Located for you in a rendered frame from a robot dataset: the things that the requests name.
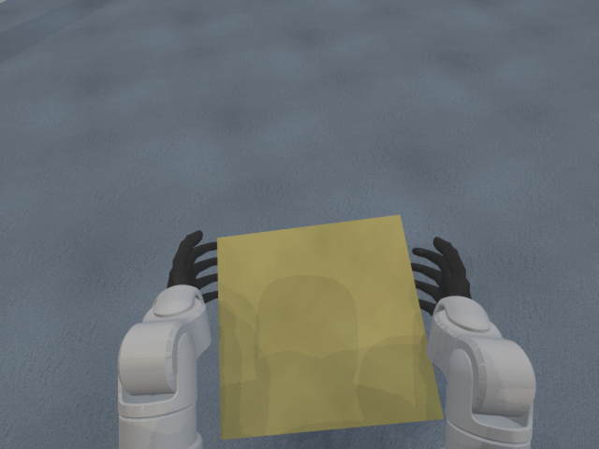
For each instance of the left robot hand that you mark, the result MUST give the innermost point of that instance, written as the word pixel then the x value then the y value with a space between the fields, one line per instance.
pixel 184 270

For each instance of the robot right forearm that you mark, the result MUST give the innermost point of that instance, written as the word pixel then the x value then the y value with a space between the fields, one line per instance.
pixel 490 384

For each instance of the carton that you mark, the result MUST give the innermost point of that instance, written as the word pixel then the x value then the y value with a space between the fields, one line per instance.
pixel 320 328

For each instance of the robot left forearm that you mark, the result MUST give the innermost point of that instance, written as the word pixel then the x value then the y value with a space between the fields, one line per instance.
pixel 157 373

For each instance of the right robot hand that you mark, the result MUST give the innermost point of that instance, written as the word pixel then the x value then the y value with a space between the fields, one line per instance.
pixel 451 279

